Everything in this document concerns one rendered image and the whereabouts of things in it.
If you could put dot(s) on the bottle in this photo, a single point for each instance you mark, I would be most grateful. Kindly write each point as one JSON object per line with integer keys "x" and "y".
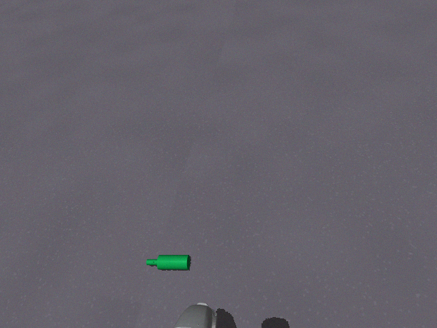
{"x": 171, "y": 262}

